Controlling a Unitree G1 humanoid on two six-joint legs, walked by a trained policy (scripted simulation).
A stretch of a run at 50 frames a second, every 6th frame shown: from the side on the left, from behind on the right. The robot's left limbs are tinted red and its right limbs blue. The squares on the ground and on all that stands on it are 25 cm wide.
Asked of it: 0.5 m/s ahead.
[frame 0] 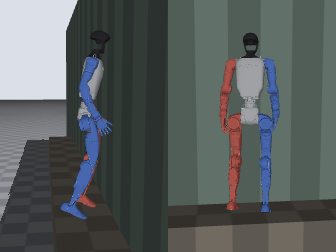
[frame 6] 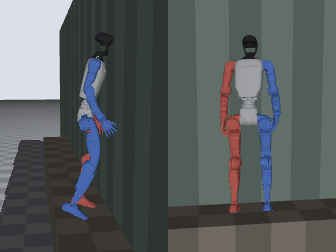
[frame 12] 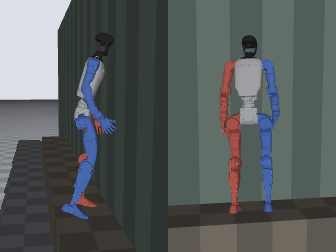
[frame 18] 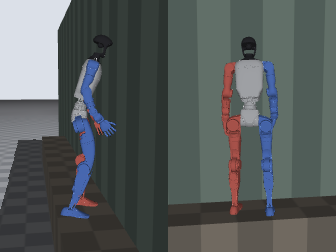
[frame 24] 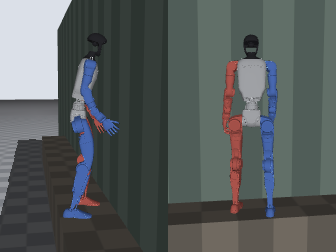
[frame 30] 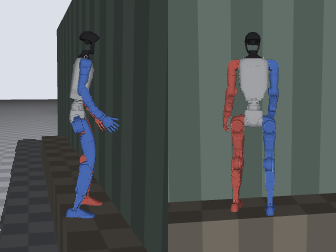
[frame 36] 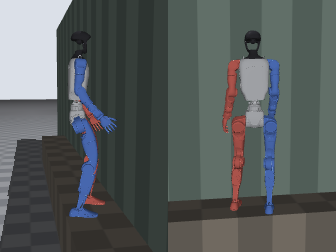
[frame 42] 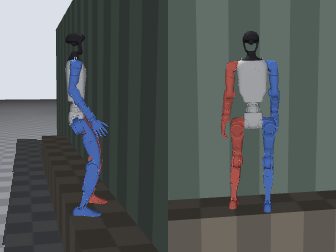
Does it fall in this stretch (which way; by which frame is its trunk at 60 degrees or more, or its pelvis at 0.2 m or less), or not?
no
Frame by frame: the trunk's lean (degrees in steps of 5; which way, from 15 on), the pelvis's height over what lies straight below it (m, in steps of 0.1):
0: 10, 0.8
6: 15 forward, 0.8
12: 20 forward, 0.8
18: 20 forward, 0.8
24: 15 forward, 0.8
30: 10, 0.8
36: 5, 0.8
42: 0, 0.8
